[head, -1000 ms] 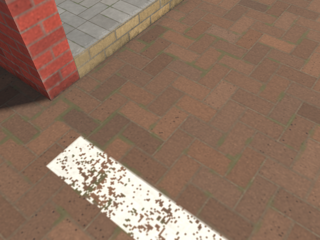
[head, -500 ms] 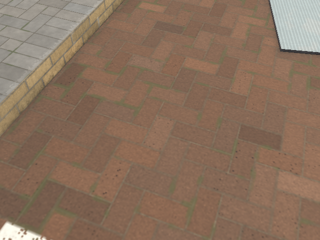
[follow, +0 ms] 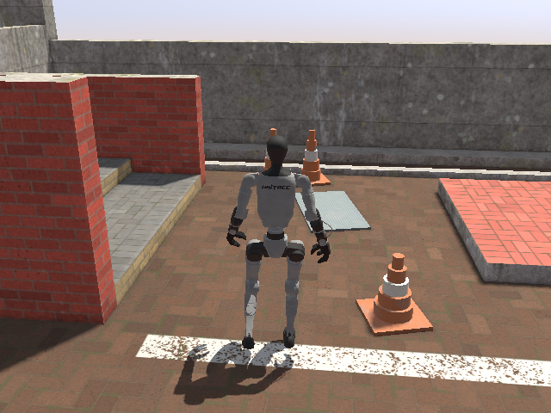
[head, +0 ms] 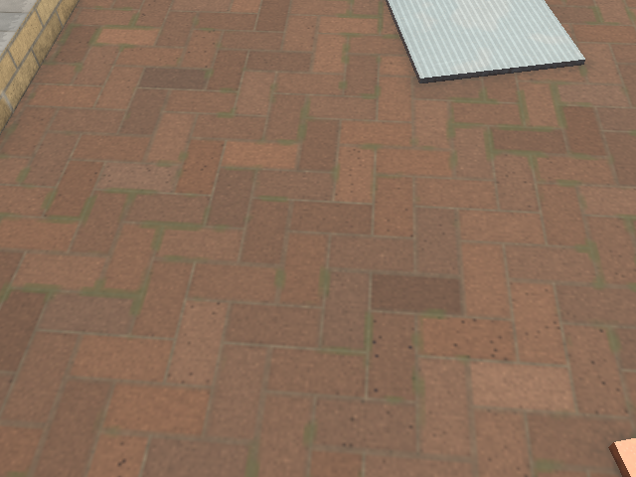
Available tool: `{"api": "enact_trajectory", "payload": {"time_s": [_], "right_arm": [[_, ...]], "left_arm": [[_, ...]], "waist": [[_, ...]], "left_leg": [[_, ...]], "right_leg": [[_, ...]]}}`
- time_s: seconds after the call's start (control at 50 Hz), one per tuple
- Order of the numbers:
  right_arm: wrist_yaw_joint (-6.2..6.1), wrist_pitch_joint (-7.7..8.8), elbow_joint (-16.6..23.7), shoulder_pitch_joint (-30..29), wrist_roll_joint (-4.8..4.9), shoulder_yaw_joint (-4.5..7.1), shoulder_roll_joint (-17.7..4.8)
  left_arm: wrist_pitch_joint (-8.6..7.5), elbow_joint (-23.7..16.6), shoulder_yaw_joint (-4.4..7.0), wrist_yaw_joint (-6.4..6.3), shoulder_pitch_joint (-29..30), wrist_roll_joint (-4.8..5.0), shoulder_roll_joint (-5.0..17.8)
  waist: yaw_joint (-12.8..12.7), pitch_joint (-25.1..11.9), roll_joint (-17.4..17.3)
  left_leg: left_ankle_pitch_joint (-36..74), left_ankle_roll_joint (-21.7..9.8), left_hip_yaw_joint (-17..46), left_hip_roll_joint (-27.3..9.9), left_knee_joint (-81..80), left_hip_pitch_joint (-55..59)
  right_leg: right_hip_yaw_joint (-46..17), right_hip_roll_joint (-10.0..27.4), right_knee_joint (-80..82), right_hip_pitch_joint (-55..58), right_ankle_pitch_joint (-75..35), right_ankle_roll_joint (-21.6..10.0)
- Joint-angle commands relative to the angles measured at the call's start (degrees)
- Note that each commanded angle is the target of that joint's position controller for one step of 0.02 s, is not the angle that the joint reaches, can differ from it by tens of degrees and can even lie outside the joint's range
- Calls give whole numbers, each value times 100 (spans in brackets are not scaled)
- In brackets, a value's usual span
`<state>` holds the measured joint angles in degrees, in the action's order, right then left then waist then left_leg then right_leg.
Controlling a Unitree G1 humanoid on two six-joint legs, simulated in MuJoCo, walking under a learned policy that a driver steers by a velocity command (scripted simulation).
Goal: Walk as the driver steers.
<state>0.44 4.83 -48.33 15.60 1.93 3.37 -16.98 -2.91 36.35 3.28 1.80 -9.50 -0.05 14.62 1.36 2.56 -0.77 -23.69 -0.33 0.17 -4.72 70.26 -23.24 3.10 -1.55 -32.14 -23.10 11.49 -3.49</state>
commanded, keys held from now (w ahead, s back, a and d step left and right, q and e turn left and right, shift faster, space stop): w+q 0.12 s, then no key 0.88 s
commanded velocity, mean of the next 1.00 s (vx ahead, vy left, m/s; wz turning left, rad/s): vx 0.18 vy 0.00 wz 0.07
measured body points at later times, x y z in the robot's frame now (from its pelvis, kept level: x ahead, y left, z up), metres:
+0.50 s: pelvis +0.21 +0.05 +0.00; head +0.25 +0.07 +0.45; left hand +0.27 +0.33 -0.13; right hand +0.40 -0.18 -0.11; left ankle +0.30 +0.15 -0.73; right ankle +0.13 -0.10 -0.66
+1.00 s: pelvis +0.28 +0.03 +0.01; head +0.29 +0.03 +0.45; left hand +0.31 +0.29 -0.14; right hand +0.41 -0.21 -0.13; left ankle +0.30 +0.15 -0.73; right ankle +0.27 -0.10 -0.73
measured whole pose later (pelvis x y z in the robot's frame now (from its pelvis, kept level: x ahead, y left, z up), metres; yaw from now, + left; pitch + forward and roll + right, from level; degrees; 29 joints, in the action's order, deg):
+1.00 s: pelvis +0.28 +0.03 +0.01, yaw +7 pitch -1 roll +0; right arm -1.1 -0.3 -55.6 7.8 -0.3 2.4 -12.6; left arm -1.1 55.5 2.0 -2.1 -13.5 -0.4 11.6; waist -0.1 1.7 0.0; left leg -12.2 -0.5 -0.8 0.1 29.9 -17.0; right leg 0.2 1.4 -30.7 -11.5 18.5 1.0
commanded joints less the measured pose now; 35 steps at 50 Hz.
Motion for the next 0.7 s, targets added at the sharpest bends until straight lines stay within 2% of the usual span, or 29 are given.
{"api": "enact_trajectory", "payload": {"time_s": [0.02,0.06,0.1,0.14,0.18,0.22,0.24,0.28,0.32,0.34,0.36,0.38,0.4,0.42,0.44,0.46,0.48,0.5,0.52,0.56,0.62,0.66,0.68,0.7], "right_arm": [[-10,-21,418,-51,0,145,-589],[-36,-176,362,33,4,120,-392],[-57,-226,425,-211,-22,115,-318],[-40,-210,487,-442,-79,110,-265],[13,-157,577,-713,-166,54,-126],[84,-115,697,-1104,-221,-30,47],[116,-108,738,-1188,-220,-42,56],[168,-103,806,-1250,-213,-19,-51],[194,-86,813,-1073,-240,48,-258],[184,-71,690,-668,-276,111,-372],[141,-47,533,-220,-304,214,-640],[64,-54,489,260,-393,302,-1103],[19,-88,442,266,-449,185,-953],[55,-140,459,323,-311,90,-584],[73,-172,506,-112,-235,70,-505],[66,-200,539,-496,-209,30,-365],[44,-233,565,-838,-215,-16,-245],[21,-279,571,-1082,-281,-4,-283],[0,-315,572,-1226,-346,18,-316],[-50,-330,527,-1287,-381,23,-294],[-109,-365,417,-1318,-306,11,-281],[-119,-403,319,-1303,-252,-34,-168],[-111,-406,225,-1175,-262,-75,-54],[-111,-412,173,-1085,-289,-78,-50]], "left_arm": [[-185,-110,206,-33,-448,-58,598],[-312,9,227,-46,-372,-54,617],[-361,145,256,-103,-430,-103,660],[-360,260,250,-156,-469,-108,657],[-323,323,242,-202,-379,-67,699],[-272,464,251,-248,-553,-16,762],[-240,552,258,-254,-672,11,801],[-168,698,280,-256,-762,64,877],[-98,787,317,-279,-658,121,981],[-66,805,320,-300,-518,158,996],[-57,851,291,-308,-660,124,900],[-106,760,190,-310,-943,-68,647],[-117,886,-26,-216,-1715,-93,123],[-64,1068,69,-177,-1548,54,522],[12,924,120,-184,-1057,186,719],[103,878,120,-255,-698,148,686],[218,872,147,-332,-540,65,684],[327,888,148,-376,-609,44,632],[395,949,130,-418,-712,36,531],[432,1084,89,-471,-861,8,384],[437,1226,78,-443,-854,-23,372],[427,1307,67,-399,-843,-125,336],[419,1267,62,-393,-758,-196,394],[401,1174,72,-413,-634,-205,608]], "waist": [[-166,-785,546],[-42,-566,467],[-69,-327,364],[-97,-180,324],[-120,-89,338],[-301,-76,338],[-353,-112,362],[-358,-171,489],[-181,-329,619],[81,-542,594],[230,-860,352],[217,-1601,-319],[-78,-2499,-1335],[157,-2893,-842],[134,-2176,-636],[57,-1596,-297],[-74,-1185,-202],[-261,-995,-422],[-331,-908,-623],[-357,-1002,-726],[-370,-1041,-643],[-428,-828,-558],[-392,-611,-414],[-255,-321,-106]], "left_leg": [[632,-46,461,-448,-11,-1350],[930,36,525,-405,-268,-1337],[1428,113,668,-350,-687,-1665],[2037,144,685,-252,-1349,-1770],[2613,135,357,-116,-2338,-1338],[3044,111,35,15,-3048,-962],[3079,83,-14,63,-3260,-876],[2759,-38,-29,159,-3588,-860],[2303,-231,-76,301,-3875,-599],[2502,-342,-198,462,-4229,-47],[3640,-480,-193,523,-4527,782],[6650,-889,741,-426,-3871,2429],[7800,-2131,2455,-1839,-3863,3914],[6802,-2192,2618,-1698,-4125,3674],[5670,-1961,2134,-1456,-4387,3131],[4594,-1715,1893,-1234,-4641,2445],[3727,-1542,1698,-1110,-4916,1651],[3014,-1386,1489,-929,-5179,934],[2599,-1320,1309,-773,-5352,523],[2215,-1285,1061,-650,-5452,276],[890,-1122,967,-587,-5532,96],[-363,-768,851,-369,-5512,-207],[-805,-496,800,-223,-5441,-308],[-782,-279,658,-21,-5106,-291]], "right_leg": [[-1708,1639,1776,1711,-1307,-1056],[-1265,1631,2140,1388,-1415,-1055],[-842,1599,2321,1391,-1578,-976],[-416,1477,2318,1474,-2078,-851],[72,1246,2225,1309,-2794,-701],[244,1215,2109,1339,-3142,-649],[212,1272,2010,1508,-3234,-650],[100,1423,1683,1954,-3431,-620],[-24,1511,1166,2272,-3812,-504],[34,1385,666,2305,-4057,-360],[199,1038,-134,2184,-3870,-127],[347,625,-1494,1117,-2077,218],[-128,-17,-3318,-326,2638,602],[-970,113,-3710,-357,3047,641],[-881,315,-3751,-787,2840,646],[-743,467,-3490,-954,2537,656],[-733,596,-3093,-757,2271,685],[-692,657,-2622,-269,2004,703],[-556,575,-2234,92,1844,721],[-468,528,-1592,586,1502,704],[-367,476,-681,1159,494,590],[-223,372,-2,1585,54,444],[-426,538,348,1577,3,327],[-833,898,813,1270,357,158]]}}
